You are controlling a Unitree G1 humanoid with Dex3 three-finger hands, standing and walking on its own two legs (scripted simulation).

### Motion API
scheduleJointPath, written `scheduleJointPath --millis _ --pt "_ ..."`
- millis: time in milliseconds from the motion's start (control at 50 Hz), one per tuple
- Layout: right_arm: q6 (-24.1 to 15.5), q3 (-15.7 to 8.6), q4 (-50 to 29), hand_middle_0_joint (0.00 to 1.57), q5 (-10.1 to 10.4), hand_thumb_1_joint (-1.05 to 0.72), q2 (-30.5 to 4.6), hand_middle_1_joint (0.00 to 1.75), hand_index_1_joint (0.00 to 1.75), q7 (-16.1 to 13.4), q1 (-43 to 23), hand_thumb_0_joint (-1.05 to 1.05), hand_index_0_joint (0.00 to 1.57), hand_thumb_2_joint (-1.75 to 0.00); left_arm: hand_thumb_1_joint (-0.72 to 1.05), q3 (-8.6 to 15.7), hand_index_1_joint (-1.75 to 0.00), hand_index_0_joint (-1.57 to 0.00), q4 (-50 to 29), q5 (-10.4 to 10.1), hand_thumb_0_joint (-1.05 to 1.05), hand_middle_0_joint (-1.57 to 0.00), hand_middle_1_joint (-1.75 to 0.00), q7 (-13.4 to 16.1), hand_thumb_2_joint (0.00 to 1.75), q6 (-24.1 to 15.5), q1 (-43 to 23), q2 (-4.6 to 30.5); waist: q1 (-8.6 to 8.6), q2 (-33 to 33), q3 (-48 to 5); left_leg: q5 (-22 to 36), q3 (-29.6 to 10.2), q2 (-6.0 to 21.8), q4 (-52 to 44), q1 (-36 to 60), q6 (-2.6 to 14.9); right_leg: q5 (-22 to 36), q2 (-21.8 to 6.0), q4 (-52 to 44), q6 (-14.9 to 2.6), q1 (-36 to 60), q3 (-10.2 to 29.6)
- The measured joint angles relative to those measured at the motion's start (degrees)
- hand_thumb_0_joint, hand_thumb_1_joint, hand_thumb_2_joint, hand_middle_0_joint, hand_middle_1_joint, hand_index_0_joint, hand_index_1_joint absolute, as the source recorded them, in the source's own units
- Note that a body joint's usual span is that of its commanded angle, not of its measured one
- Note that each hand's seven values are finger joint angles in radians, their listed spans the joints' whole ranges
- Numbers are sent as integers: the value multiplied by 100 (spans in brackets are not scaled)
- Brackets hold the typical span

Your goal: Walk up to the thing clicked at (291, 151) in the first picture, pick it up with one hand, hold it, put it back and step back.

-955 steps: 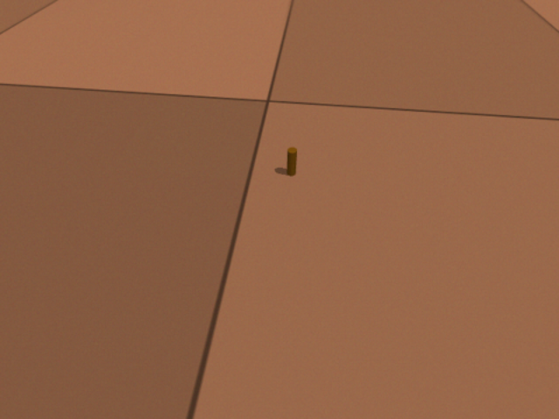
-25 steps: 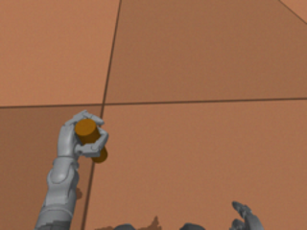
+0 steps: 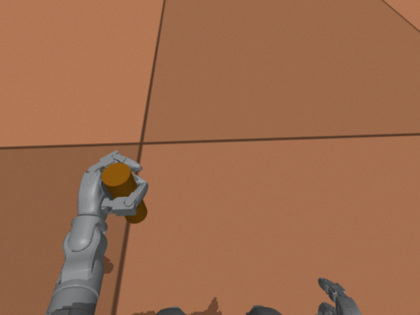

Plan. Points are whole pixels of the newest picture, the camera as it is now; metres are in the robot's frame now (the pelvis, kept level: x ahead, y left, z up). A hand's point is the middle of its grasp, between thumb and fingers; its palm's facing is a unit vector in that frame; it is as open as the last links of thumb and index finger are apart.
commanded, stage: hold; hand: left
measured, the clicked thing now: (127, 196) +0.33 +0.18 +0.02
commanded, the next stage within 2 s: crouch in 0.40 s
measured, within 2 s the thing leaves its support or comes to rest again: neither
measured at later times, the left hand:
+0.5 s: hand (129, 188) +0.32 +0.17 +0.06, palm faces +0.03 -1.00 +0.00, open 6.7 cm
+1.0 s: hand (141, 210) +0.34 +0.18 -0.07, palm faces +0.05 -1.00 +0.00, open 6.6 cm
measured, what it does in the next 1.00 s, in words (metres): lowers itself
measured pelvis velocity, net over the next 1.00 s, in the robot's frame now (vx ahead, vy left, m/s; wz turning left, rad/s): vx -0.02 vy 0.00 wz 0.00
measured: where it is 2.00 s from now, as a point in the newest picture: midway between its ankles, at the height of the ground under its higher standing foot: outside the picture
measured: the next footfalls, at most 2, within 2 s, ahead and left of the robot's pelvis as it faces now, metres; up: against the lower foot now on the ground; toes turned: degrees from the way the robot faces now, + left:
none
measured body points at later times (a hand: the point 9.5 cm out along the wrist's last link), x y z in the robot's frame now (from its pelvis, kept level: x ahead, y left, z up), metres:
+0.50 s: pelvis +0.00 +0.00 +0.00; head +0.04 +0.00 +0.45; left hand +0.32 +0.22 +0.06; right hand +0.13 -0.25 -0.11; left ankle +0.01 +0.12 -0.71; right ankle +0.02 -0.12 -0.71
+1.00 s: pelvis -0.02 +0.00 -0.08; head +0.08 +0.02 +0.36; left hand +0.33 +0.23 -0.07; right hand +0.11 -0.26 -0.18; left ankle +0.01 +0.12 -0.71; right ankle +0.02 -0.12 -0.71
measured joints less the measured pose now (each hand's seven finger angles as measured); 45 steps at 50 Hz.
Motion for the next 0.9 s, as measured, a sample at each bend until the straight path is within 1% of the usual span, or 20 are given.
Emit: scheduleJointPath --millis 120,220,320,400,520,660,720,780,900 --pt "-18 -7 -17 20 -16 -90 -10 29 30 -8 -35 1 20 -90 2 -30 -110 -91 -71 43 4 -92 -111 10 111 3 56 -42 11 -7 18 -4 -4 2 13 -9 -7 -6 2 17 -5 -11 -3" --pt "-14 4 -15 20 -19 -90 -2 29 30 -22 -61 1 20 -90 2 21 -111 -91 -31 30 4 -92 -111 18 111 -14 2 -17 7 -11 2 -9 -11 5 22 -14 -12 -16 5 30 -10 -16 -8" --pt "-15 6 -23 20 -18 -90 5 29 30 -13 -69 1 20 -89 2 64 -111 -91 72 9 4 -92 -112 -35 111 -9 -50 19 -6 -10 -23 -17 -17 8 45 -63 -14 -24 8 52 -14 -63 -12" --pt "-18 4 -45 20 -7 -90 -4 29 30 -15 -44 1 20 -89 2 20 -111 -91 -31 0 4 -92 -112 -55 111 9 3 11 1 -4 -4 -21 -18 8 40 -55 -13 -25 9 40 -11 -51 -12" --pt "-19 8 -25 20 2 -91 2 29 30 -31 -24 1 20 -90 2 -16 -111 -91 -194 19 4 -92 -112 32 111 23 88 -50 18 -3 -16 -36 -13 7 22 -8 -8 -32 9 12 -4 -1 -8" --pt "-23 -12 -54 20 -21 -89 26 29 30 24 -64 1 20 -89 2 6 -111 -91 23 82 4 -92 -111 100 111 -8 -2 -35 -7 -12 -46 -59 -21 2 102 -136 -3 -56 2 88 -2 -124 -12" --pt "-43 -26 -78 20 -48 -88 19 29 30 74 -101 1 20 -89 2 57 -111 -91 208 82 4 -92 -111 118 111 -118 -66 -69 -23 -24 -44 -95 -30 1 240 -330 0 -92 -3 223 -2 -315 -16" --pt "-82 -47 -76 20 -89 -88 5 29 30 129 -144 1 20 -89 2 125 -111 -91 489 92 4 -92 -111 115 111 -325 -192 -96 -45 -56 -70 -166 -49 -1 493 -664 3 -165 -11 474 -4 -643 -25" --pt "-134 -105 -87 20 -197 -88 -57 29 30 246 -214 1 20 -89 2 293 -110 -91 1244 191 4 -92 -111 -5 111 -964 -652 -33 -119 -153 -227 -451 -90 -1 1432 -1823 5 -452 -37 1414 -21 -1799 -29"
